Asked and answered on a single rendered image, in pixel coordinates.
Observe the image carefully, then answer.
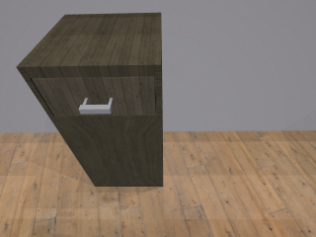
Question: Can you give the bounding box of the cabinet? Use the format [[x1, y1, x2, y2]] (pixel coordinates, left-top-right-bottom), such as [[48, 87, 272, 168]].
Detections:
[[17, 12, 164, 187]]

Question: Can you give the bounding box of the drawer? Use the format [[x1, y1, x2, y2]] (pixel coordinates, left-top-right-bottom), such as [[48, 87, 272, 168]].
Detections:
[[32, 76, 157, 117]]

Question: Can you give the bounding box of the handle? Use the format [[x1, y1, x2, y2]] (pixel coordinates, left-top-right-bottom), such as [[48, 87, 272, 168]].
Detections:
[[79, 98, 114, 115]]

